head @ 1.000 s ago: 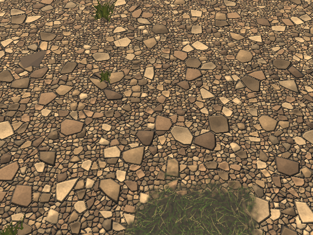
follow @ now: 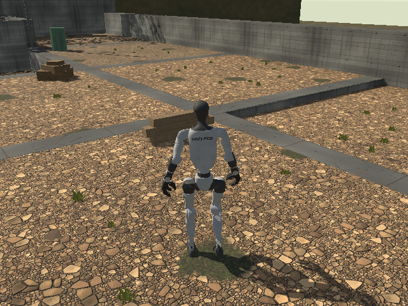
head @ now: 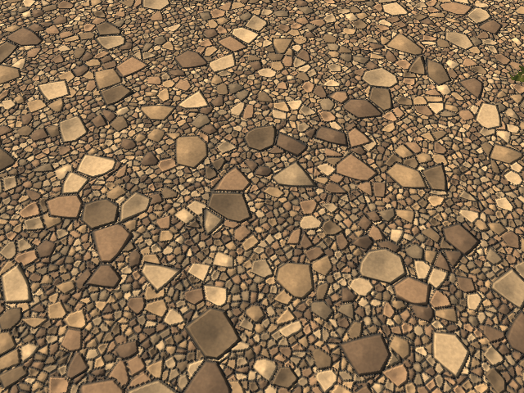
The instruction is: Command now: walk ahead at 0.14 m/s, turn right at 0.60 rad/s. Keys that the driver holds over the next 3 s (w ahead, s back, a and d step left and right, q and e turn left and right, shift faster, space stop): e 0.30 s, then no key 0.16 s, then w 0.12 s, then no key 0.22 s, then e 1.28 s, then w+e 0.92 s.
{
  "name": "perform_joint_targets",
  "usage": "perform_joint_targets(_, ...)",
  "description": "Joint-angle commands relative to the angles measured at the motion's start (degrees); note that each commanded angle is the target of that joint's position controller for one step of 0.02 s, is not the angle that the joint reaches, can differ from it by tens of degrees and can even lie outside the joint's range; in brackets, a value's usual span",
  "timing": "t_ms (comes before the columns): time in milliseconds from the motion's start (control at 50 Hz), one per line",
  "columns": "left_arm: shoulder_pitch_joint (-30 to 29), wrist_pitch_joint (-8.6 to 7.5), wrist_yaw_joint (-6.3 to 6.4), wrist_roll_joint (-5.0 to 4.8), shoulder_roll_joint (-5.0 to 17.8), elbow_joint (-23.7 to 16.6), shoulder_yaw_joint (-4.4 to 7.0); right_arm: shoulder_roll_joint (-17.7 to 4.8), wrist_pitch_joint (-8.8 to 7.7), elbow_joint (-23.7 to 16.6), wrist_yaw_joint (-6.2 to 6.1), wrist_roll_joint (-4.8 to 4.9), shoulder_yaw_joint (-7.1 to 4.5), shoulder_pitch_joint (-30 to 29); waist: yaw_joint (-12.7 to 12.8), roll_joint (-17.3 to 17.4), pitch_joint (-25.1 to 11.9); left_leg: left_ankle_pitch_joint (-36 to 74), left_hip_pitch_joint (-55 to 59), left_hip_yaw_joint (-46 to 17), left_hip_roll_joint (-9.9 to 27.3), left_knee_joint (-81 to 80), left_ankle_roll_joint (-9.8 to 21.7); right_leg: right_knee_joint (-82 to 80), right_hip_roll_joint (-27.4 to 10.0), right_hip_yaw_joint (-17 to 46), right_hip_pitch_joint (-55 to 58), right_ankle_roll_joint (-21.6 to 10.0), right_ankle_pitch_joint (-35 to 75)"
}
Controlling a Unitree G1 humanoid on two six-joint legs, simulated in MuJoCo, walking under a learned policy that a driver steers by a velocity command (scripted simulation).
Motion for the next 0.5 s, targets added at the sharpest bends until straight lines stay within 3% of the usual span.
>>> perform_joint_targets(20,6.7,1.38,-0.95,0.16,1.7,-2.1,0.47,-7.6,-0.80,-1.8,-0.17,-0.19,-2.12,3.4,0.5,9.1,-10.7,34.6,8.4,-9.1,15.9,-9.1,10.1,-0.6,-2.2,-0.1,-0.9,0.8,2.4)
perform_joint_targets(120,-0.8,2.54,-2.14,0.35,0.5,-5.9,-0.72,-8.7,0.43,-1.4,-0.16,-0.28,-2.70,2.4,-0.3,10.8,-9.6,18.2,5.0,-3.0,15.6,-10.9,8.9,-15.0,-5.4,-3.1,1.9,0.3,8.6)
perform_joint_targets(220,-6.0,2.53,-2.46,0.04,1.7,-8.7,-0.87,-11.8,2.25,-0.8,0.28,-0.36,-3.99,4.6,-2.8,11.7,-8.5,4.8,5.3,-1.9,17.7,-8.3,7.0,-27.3,-4.7,-6.7,7.7,-0.9,4.6)
perform_joint_targets(260,-5.0,1.74,-2.21,0.05,1.6,-8.9,-0.72,-12.5,3.18,-0.6,0.36,0.08,-4.35,4.8,-1.8,10.0,-8.1,1.4,4.4,-0.1,17.4,-3.2,4.2,-36.7,-3.5,-7.5,12.8,-2.3,6.8)
perform_joint_targets(280,-2.9,1.06,-1.66,0.39,2.5,-8.0,-0.40,-11.7,3.62,0.2,0.55,-0.17,-4.36,6.9,-1.2,6.0,-8.5,-1.0,2.2,1.6,15.9,2.3,1.3,-42.9,-3.5,-4.7,17.4,-3.1,10.0)
perform_joint_targets(300,-1.3,0.18,-0.67,0.93,7.3,-8.2,0.60,-8.7,4.19,-0.3,1.08,-0.51,-3.79,9.9,-1.5,-9.2,-8.4,-13.8,-4.4,6.9,10.0,17.9,-2.8,-53.3,-15.3,12.5,20.8,-5.5,16.8)
perform_joint_targets(320,-1.4,0.39,-0.28,0.17,14.2,-9.6,2.22,-6.1,4.96,-4.4,0.44,-0.09,-2.69,7.4,-1.0,-16.5,-6.7,-30.4,-15.6,3.8,0.4,26.7,-5.5,-54.6,-27.4,28.7,18.6,-15.0,31.1)
perform_joint_targets(340,2.6,0.41,-0.14,-0.18,11.5,-8.2,2.24,-8.8,5.83,-3.8,-0.21,0.16,-3.25,4.3,2.3,-8.5,-8.8,-29.0,-14.3,-3.1,1.9,33.2,-5.4,-51.9,-26.0,23.8,18.8,-18.2,37.0)
perform_joint_targets(360,0.4,0.39,0.20,-0.09,8.0,-7.5,0.90,-7.7,6.07,-3.5,-0.16,1.05,-3.18,3.9,0.1,-7.2,-7.3,-24.8,-14.0,-4.9,2.1,34.5,-4.9,-50.8,-22.1,18.0,17.8,-17.1,39.0)
perform_joint_targets(380,-3.3,0.50,0.50,-0.01,5.6,-7.5,0.13,-7.4,5.75,-2.3,-0.13,1.28,-3.15,4.9,-1.9,-6.2,-6.2,-20.1,-12.7,-5.9,2.7,32.6,-4.5,-51.3,-18.0,13.2,16.5,-14.5,36.8)
perform_joint_targets(420,-6.8,0.27,1.20,-0.42,3.0,-8.1,-0.83,-8.8,5.44,-0.3,0.12,-0.15,-3.76,7.4,-3.0,-7.0,-8.7,-15.7,-10.1,-4.7,1.5,33.4,-4.3,-50.3,-14.5,9.0,18.3,-12.7,42.0)
perform_joint_targets(460,-5.8,-0.15,1.07,-0.56,2.5,-7.5,-1.21,-8.0,5.76,0.2,0.50,0.26,-3.68,7.8,-3.0,-3.8,-10.8,-15.1,-8.0,-5.0,0.8,32.8,-4.3,-50.2,-14.9,8.5,19.5,-12.9,43.8)
perform_joint_targets(500,-2.4,-0.38,0.85,-0.32,3.3,-5.8,-0.93,-6.9,5.86,-0.1,1.14,-0.07,-3.27,6.6,-1.4,-4.0,-10.9,-14.6,-8.5,-4.8,1.1,28.2,-4.3,-54.4,-14.9,11.3,21.2,-13.3,21.8)
Next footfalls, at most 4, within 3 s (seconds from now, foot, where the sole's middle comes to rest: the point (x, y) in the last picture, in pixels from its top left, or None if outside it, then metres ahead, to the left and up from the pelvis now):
0.30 right None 0.08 -0.13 -0.77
0.74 left None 0.13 0.06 -0.77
1.10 right None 0.10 -0.14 -0.77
1.60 left None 0.22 0.02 -0.77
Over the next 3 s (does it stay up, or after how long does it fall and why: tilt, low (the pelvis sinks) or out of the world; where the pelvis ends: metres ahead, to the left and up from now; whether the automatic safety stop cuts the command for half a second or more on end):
stays up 0.23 -0.34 0.00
